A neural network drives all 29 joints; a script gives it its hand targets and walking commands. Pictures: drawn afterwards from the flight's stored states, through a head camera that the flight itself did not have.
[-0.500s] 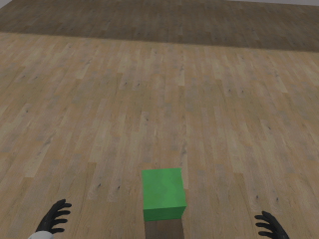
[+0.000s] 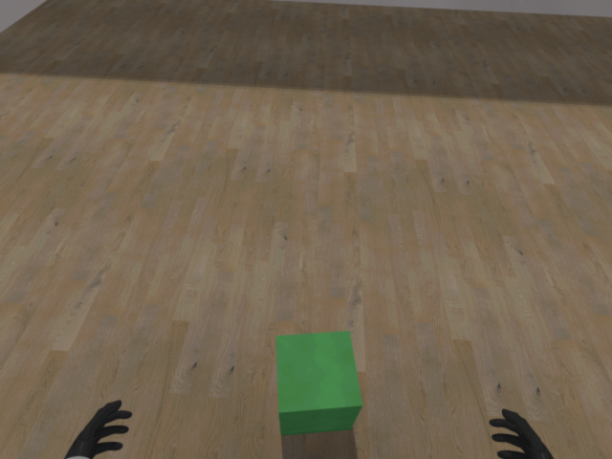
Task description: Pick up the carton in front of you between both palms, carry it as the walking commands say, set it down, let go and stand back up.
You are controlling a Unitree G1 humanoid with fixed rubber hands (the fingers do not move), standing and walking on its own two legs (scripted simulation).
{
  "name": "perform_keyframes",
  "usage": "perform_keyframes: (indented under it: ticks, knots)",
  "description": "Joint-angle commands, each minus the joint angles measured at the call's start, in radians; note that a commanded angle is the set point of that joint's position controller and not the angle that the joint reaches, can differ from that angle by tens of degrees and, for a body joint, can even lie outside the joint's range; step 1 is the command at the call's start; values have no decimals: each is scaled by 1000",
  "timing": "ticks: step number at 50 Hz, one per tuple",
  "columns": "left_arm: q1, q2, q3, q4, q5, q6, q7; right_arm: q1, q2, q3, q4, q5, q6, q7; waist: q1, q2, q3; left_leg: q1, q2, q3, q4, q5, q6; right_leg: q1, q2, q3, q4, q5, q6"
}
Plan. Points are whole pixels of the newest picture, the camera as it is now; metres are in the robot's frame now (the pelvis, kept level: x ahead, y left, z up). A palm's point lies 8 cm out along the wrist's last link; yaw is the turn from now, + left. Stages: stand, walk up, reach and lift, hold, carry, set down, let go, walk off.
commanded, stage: stand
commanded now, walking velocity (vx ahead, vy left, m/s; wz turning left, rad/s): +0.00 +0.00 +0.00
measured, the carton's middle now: (314, 384) +0.41 -0.03 -0.65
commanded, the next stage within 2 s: none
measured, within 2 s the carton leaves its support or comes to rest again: neither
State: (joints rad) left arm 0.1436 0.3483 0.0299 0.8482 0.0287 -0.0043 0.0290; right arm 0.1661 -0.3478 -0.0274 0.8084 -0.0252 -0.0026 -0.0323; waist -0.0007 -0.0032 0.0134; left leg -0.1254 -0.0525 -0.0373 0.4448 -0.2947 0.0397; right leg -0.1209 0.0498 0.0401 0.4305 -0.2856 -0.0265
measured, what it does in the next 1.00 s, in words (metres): stands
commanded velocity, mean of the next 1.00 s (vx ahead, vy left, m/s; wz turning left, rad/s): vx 0.00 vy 0.00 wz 0.00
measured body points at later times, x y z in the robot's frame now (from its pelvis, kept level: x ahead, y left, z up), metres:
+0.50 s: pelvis -0.02 +0.00 +0.01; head -0.03 +0.01 +0.46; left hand +0.08 +0.31 -0.11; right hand +0.08 -0.31 -0.10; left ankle -0.04 +0.10 -0.74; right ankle -0.03 -0.11 -0.74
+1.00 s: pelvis -0.02 +0.00 +0.01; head -0.03 +0.01 +0.46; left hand +0.08 +0.32 -0.11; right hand +0.08 -0.31 -0.10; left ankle -0.04 +0.10 -0.74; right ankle -0.03 -0.11 -0.74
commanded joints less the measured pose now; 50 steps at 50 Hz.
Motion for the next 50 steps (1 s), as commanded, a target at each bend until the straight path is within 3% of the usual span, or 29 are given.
perform_keyframes:
  ticks: [1, 21, 50]
  knots:
    - [-40, 149, 29, -25, -3, -14, 1, -38, -166, -32, -24, -1, -17, -1, -1, 4, -47, 10, 143, -121, -77, 328, -19, 24, -132, 109, -58, 296, 4]
    - [-53, 173, 17, 75, -9, -21, -11, -54, -191, -19, 82, 3, -27, 8, 1, 4, -1, 1, 150, -140, -155, 192, -13, 17, -143, 129, -137, 176, 5]
    - [-67, 202, 0, 146, -16, -22, -11, -69, -213, -7, 163, 13, -26, 11, 0, 6, -20, 32, 158, -139, -162, 285, -8, 39, -155, 119, -152, 243, 1]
